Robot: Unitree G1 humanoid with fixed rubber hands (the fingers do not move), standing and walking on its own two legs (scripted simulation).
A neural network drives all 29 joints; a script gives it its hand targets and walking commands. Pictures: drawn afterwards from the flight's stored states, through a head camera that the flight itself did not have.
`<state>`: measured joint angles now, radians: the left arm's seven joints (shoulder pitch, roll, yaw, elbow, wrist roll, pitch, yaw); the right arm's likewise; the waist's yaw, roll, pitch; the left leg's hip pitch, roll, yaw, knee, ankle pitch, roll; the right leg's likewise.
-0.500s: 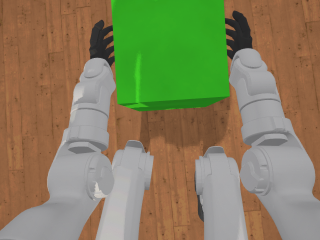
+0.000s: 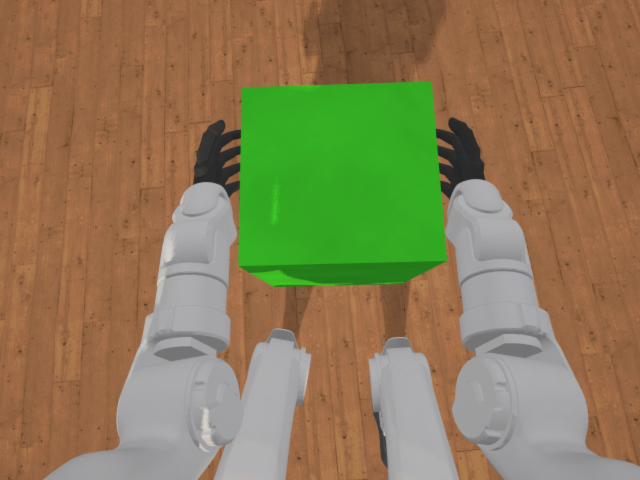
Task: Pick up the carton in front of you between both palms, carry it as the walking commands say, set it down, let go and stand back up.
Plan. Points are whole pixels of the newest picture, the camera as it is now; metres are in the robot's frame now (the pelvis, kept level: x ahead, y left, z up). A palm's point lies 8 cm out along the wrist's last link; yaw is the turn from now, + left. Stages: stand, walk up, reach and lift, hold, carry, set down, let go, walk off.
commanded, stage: reach and lift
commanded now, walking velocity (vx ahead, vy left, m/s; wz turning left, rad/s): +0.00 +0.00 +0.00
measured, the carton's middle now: (337, 204) +0.47 +0.02 -0.12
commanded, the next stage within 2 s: none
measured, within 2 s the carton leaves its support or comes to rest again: neither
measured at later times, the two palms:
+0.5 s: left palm (151, 154) +0.42 +0.16 +0.11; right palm (547, 163) +0.43 -0.14 +0.11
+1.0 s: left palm out of the picture +0.39 +0.16 +0.26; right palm out of the picture +0.39 -0.14 +0.25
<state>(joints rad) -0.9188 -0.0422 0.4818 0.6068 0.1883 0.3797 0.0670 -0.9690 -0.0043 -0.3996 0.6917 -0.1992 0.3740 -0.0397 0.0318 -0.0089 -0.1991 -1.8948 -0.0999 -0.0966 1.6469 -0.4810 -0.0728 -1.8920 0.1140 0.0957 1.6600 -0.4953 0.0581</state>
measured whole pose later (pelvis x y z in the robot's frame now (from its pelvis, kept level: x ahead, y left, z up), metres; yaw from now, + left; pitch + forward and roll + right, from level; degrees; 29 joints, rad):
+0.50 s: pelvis +0.06 +0.00 +0.14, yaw +0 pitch +27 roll +0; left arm -0.55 -0.11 0.39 0.61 0.19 0.31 0.05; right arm -0.55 0.10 -0.35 0.63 -0.19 0.31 -0.05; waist 0.02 -0.01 -0.23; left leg -1.18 -0.08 -0.13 1.15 -0.43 -0.04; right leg -1.18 0.09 0.12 1.16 -0.45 0.03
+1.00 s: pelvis +0.10 +0.00 +0.25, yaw +0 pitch +3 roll +0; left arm -0.24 -0.15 0.25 0.40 0.21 0.50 0.04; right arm -0.23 0.15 -0.25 0.40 -0.21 0.50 -0.03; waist 0.00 0.00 -0.12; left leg -0.32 -0.05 -0.14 0.51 -0.25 -0.02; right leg -0.31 0.05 0.14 0.51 -0.26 0.02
